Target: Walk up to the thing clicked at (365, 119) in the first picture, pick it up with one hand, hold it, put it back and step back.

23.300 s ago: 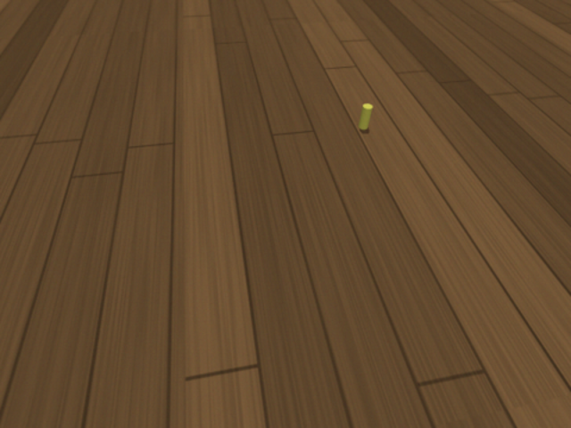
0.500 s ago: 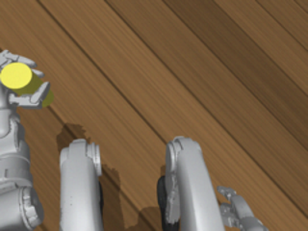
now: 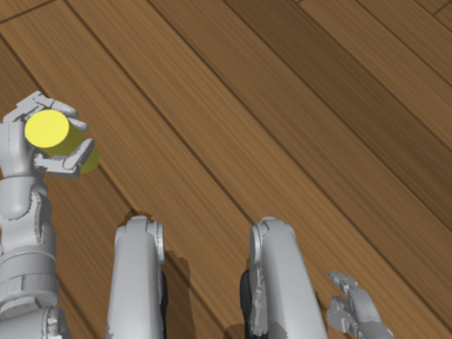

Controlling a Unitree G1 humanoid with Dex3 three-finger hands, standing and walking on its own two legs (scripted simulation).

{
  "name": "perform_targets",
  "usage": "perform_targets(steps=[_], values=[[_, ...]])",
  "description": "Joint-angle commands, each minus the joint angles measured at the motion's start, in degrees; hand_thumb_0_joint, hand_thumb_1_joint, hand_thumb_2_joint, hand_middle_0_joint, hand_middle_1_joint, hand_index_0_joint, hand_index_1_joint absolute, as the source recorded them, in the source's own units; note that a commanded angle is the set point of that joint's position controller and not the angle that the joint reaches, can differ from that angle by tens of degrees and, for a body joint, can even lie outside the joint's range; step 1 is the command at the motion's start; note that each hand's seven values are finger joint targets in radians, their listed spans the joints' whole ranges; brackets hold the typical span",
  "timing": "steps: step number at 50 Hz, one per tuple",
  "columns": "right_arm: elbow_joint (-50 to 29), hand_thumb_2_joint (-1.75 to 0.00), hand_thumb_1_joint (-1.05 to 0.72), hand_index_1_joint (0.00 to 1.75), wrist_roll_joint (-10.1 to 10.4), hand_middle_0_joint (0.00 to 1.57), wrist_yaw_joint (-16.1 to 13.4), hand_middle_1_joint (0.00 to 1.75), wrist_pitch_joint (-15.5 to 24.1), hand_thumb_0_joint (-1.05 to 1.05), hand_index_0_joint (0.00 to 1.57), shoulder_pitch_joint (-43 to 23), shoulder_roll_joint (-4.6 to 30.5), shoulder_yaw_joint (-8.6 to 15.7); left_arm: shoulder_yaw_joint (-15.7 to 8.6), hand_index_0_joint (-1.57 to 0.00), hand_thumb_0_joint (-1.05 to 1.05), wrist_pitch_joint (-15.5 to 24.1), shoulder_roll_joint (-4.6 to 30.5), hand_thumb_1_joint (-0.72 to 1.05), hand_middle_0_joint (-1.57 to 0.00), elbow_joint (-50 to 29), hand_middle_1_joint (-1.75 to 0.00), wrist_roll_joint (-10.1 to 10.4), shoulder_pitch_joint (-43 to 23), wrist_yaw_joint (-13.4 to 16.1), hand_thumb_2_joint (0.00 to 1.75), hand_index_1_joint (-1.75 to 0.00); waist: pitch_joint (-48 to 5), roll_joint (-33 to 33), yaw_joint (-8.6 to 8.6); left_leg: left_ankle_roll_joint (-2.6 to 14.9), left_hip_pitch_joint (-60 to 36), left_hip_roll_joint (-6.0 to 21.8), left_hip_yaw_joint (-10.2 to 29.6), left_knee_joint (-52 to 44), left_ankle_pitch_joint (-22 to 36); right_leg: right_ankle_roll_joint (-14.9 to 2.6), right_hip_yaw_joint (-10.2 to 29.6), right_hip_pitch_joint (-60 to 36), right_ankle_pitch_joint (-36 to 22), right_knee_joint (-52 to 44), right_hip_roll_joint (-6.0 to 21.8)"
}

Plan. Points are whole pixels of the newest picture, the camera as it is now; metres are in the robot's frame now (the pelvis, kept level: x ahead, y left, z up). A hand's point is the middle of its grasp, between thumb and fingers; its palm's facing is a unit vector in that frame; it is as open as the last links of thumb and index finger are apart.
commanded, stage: lift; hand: left
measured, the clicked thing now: (68, 145) +0.42 +0.26 -0.03
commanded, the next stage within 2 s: hold in 1.62 s
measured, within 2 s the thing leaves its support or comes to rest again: neither
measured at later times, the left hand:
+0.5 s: hand out of the picture +0.39 +0.24 +0.18, palm faces +0.22 -0.98 -0.04, open 7.8 cm
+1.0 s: hand out of the picture +0.38 +0.23 +0.27, palm faces +0.22 -0.98 -0.04, open 7.8 cm
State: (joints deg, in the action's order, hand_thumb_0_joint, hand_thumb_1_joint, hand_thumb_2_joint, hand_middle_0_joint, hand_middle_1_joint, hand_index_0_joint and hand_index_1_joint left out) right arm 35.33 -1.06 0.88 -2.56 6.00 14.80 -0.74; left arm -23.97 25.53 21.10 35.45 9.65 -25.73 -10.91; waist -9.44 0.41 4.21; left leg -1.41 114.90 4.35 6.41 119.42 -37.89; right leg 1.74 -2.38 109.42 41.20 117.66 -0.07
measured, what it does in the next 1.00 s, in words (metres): rises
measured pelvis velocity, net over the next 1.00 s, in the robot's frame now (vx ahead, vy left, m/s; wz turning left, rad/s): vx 0.05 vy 0.01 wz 0.08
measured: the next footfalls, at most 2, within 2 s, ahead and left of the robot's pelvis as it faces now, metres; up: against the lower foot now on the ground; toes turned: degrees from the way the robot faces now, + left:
none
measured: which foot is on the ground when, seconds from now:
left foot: down 0.00-1.00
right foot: down 0.00-1.00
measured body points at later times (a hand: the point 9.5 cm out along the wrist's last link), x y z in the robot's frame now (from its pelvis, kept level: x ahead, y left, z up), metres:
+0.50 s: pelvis +0.03 +0.01 +0.15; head +0.17 +0.04 +0.58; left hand +0.37 +0.29 +0.18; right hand +0.22 -0.23 +0.04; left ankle +0.08 +0.14 -0.40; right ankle +0.08 -0.13 -0.40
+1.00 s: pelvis +0.05 +0.01 +0.24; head +0.14 +0.04 +0.68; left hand +0.36 +0.28 +0.28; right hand +0.21 -0.22 +0.13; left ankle +0.08 +0.14 -0.40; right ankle +0.08 -0.13 -0.40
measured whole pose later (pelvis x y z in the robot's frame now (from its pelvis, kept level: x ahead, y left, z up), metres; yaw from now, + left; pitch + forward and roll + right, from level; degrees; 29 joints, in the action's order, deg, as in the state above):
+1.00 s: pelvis +0.05 +0.01 +0.24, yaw +5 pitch +16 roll -3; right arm 35.4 0.8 -2.4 2.1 12.5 12.1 -0.5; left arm -10.1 16.8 13.2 18.5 9.3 -6.8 -1.7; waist -6.0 1.1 2.1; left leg -0.7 56.8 3.7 1.9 69.8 -29.5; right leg 2.0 -2.4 51.8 31.2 66.8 1.5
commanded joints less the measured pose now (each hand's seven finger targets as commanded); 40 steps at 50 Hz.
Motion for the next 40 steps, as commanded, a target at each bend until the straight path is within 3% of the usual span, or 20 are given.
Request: perform_targets(steps=[1,2,3,8,14,16,17,19,21,24,27,28,29,30,32,34,35,37,39,40], values=[[-5.4,-0.9,-0.9,0.3,0.9,0.2,-1.2,0.3,2.1,0.0,0.2,4.9,10.2,4.7,-0.4,-1.33,0.0,3.1,10.9,0.36,-1.29,-22.2,-1.46,2.7,-14.0,0.9,1.28,-1.43,-36.4,8.7,-1.03,2.44,-34.4,-1.5,-2.3,-19.0,6.7,-3.58,-1.5,-18.2,-10.2,-19.3,-1.4],[-5.6,-0.9,-0.9,0.3,1.1,0.2,-1.4,0.3,2.2,0.0,0.2,5.3,10.0,4.8,-0.7,-1.35,0.0,2.5,11.9,0.35,-1.31,-24.9,-1.46,2.7,-14.1,1.2,1.29,-1.44,-37.5,8.7,-1.19,2.5,-34.6,-1.6,-2.6,-19.6,7.2,-3.43,-1.1,-20.8,-10.7,-20.6,-1.4],[-5.6,-0.9,-0.9,0.3,1.3,0.2,-1.6,0.3,2.3,0.0,0.2,5.1,10.0,4.9,0.4,-1.35,0.0,1.7,10.2,0.38,-1.31,-23.8,-1.46,2.8,-11.4,1.4,1.29,-1.44,-36.3,8.2,-0.88,2.51,-35.9,-1.6,-2.4,-20.8,6.9,-3.38,-1.1,-21.0,-10.6,-21.7,-1.3],[-6.7,-0.9,-0.89,0.3,2.3,0.2,-2.4,0.3,2.8,0.0,0.2,4.8,9.3,5.0,0.8,-1.31,0.0,-1.5,9.7,0.39,-1.27,-31.5,-1.43,2.9,-7.6,3.7,1.29,-1.41,-36.1,8.4,-2.22,2.27,-42.3,-1.3,-1.7,-26.0,8.1,-3.35,-0.9,-25.8,-11.6,-26.0,-1.1],[-7.7,-0.9,-0.9,0.3,3.0,0.2,-3.4,0.3,3.5,0.0,0.2,4.2,8.3,5.0,3.1,-1.3,0.0,-5.2,7.0,0.39,-1.26,-36.7,-1.43,2.9,-0.9,6.4,1.29,-1.41,-33.2,6.7,-2.14,2.2,-48.6,-1.4,-1.3,-32.6,10.3,-2.98,-0.8,-33.3,-14.0,-32.5,-1.0],[-8.1,-0.9,-0.9,0.3,3.2,0.2,-3.5,0.3,4.0,0.0,0.2,4.2,7.9,5.0,3.8,-1.31,0.0,-6.1,6.0,0.36,-1.27,-38.4,-1.43,3.0,2.1,7.3,1.27,-1.41,-33.5,6.7,-2.59,2.12,-51.7,-1.5,-1.4,-35.0,12.0,-2.94,-0.7,-36.4,-15.5,-34.6,-1.0],[-8.1,-0.9,-0.9,0.3,3.0,0.2,-3.6,0.3,4.2,0.0,0.2,4.6,7.8,4.9,5.6,-1.31,0.0,-6.2,4.7,0.35,-1.27,-40.1,-1.44,3.1,1.8,7.3,1.28,-1.42,-33.3,7.4,-1.79,2.16,-53.4,-1.6,-1.4,-35.7,14.1,-2.81,-0.7,-37.6,-17.5,-35.4,-1.0],[-7.8,-0.9,-0.9,0.3,3.2,0.2,-3.9,0.3,4.5,0.0,0.2,5.1,7.6,4.8,5.5,-1.3,0.0,-7.1,5.1,0.35,-1.27,-39.0,-1.43,2.6,4.2,8.1,1.28,-1.41,-32.3,5.7,-1.7,2.43,-55.3,-1.7,-1.9,-36.9,17.4,-2.56,-0.7,-41.3,-20.7,-37.8,-1.2],[-7.6,-0.9,-0.9,0.3,3.0,0.2,-4.1,0.3,4.9,0.0,0.2,5.1,7.2,4.7,7.0,-1.3,0.0,-7.3,3.9,0.33,-1.27,-38.6,-1.43,2.3,3.0,8.4,1.27,-1.41,-28.6,5.6,-0.67,2.36,-56.3,-1.8,-1.9,-39.4,16.7,-2.59,-0.7,-42.7,-20.5,-39.8,-1.1],[-7.1,-0.9,-0.9,0.3,3.1,0.2,-4.3,0.3,5.6,0.0,0.2,5.2,7.3,4.8,6.3,-1.31,0.0,-7.1,3.6,0.35,-1.28,-36.0,-1.43,2.4,1.9,8.7,1.27,-1.41,-23.9,5.0,-0.58,2.14,-57.7,-1.8,-1.5,-43.2,13.6,-2.7,-0.5,-44.2,-18.2,-42.7,-1.0],[-7.3,-0.9,-0.9,0.3,3.1,0.2,-4.2,0.3,6.2,0.0,0.2,5.6,7.0,4.6,7.4,-1.32,0.0,-6.9,3.0,0.36,-1.29,-35.1,-1.43,1.9,3.8,8.7,1.27,-1.41,-23.2,4.8,-1.44,1.94,-61.5,-2.0,-1.9,-46.4,14.8,-2.76,-0.3,-48.0,-19.3,-46.1,-0.8],[-7.4,-0.89,-0.9,0.3,3.0,0.2,-4.1,0.3,6.3,0.0,0.2,5.5,6.6,4.3,9.1,-1.31,0.0,-6.8,1.9,0.34,-1.28,-35.4,-1.41,1.7,4.5,8.6,1.26,-1.39,-23.0,6.4,-1.5,1.75,-62.8,-2.2,-2.3,-47.4,15.6,-2.89,-0.4,-48.9,-19.8,-46.8,-0.8],[-7.2,-0.9,-0.9,0.3,3.0,0.2,-4.1,0.3,6.3,0.0,0.2,6.0,6.8,4.4,7.9,-1.3,0.0,-6.7,2.8,0.34,-1.28,-35.5,-1.41,1.6,3.7,8.6,1.26,-1.4,-23.8,6.1,-1.85,1.7,-65.1,-2.0,-2.2,-48.3,17.1,-2.92,-0.5,-50.0,-20.9,-47.6,-0.8],[-7.0,-0.9,-0.9,0.3,2.9,0.2,-4.0,0.3,6.5,0.0,0.2,5.8,6.7,4.4,10.1,-1.31,0.0,-6.7,1.4,0.34,-1.28,-34.5,-1.41,1.2,4.6,8.3,1.26,-1.4,-22.8,6.8,-1.66,1.5,-66.1,-2.1,-2.2,-49.3,17.2,-2.94,-0.7,-50.1,-20.9,-48.2,-0.7],[-7.2,-0.89,-0.9,0.3,2.8,0.2,-3.8,0.3,6.8,0.0,0.2,6.2,6.8,4.4,11.1,-1.3,0.0,-6.8,0.1,0.32,-1.27,-33.8,-1.4,1.1,6.3,8.2,1.24,-1.38,-21.8,6.7,-1.52,1.26,-68.6,-2.0,-2.1,-51.3,19.2,-3.0,-1.2,-51.8,-22.2,-49.8,-0.8],[-7.1,-0.9,-0.9,0.3,2.8,0.2,-3.8,0.3,7.0,0.0,0.2,6.0,6.4,4.2,9.9,-1.29,0.0,-6.3,1.0,0.34,-1.27,-34.0,-1.39,1.4,5.5,8.3,1.24,-1.38,-21.3,6.3,-1.91,1.39,-69.2,-2.2,-2.6,-52.6,18.9,-2.84,-0.9,-54.6,-22.6,-51.8,-0.7],[-6.9,-0.9,-0.9,0.3,2.8,0.2,-3.7,0.3,7.1,0.0,0.2,7.0,6.5,4.3,8.6,-1.3,0.0,-5.9,2.0,0.33,-1.27,-35.5,-1.4,1.6,5.3,8.6,1.25,-1.38,-22.7,6.0,-2.26,1.38,-70.7,-2.1,-2.5,-53.2,21.4,-2.8,-1.0,-56.6,-24.7,-52.3,-0.7],[-6.9,-0.89,-0.9,0.3,2.7,0.2,-3.6,0.3,7.1,0.0,0.2,7.1,6.1,4.0,9.6,-1.3,0.0,-5.4,1.2,0.32,-1.27,-36.5,-1.4,1.7,5.1,8.8,1.24,-1.38,-22.9,6.2,-2.3,1.37,-73.1,-2.1,-2.8,-54.0,23.8,-2.77,-0.9,-57.9,-26.5,-53.4,-0.7],[-6.6,-0.89,-0.9,0.3,2.4,0.2,-3.8,0.3,7.2,0.0,0.2,7.1,5.9,3.9,8.5,-1.28,0.0,-4.8,1.7,0.34,-1.26,-36.6,-1.39,1.7,4.7,9.5,1.24,-1.37,-22.0,5.7,-2.31,1.32,-74.2,-2.2,-2.8,-55.6,24.7,-2.7,-1.0,-59.7,-27.2,-54.5,-0.8],[-6.5,-0.9,-0.9,0.3,2.4,0.2,-3.8,0.3,7.2,0.0,0.2,7.4,6.0,3.8,9.4,-1.28,0.0,-4.7,0.6,0.34,-1.25,-34.9,-1.38,1.5,5.5,9.8,1.24,-1.37,-20.7,4.8,-1.92,1.41,-74.1,-2.2,-3.0,-56.1,24.6,-2.68,-0.9,-60.2,-27.5,-55.3,-0.7]])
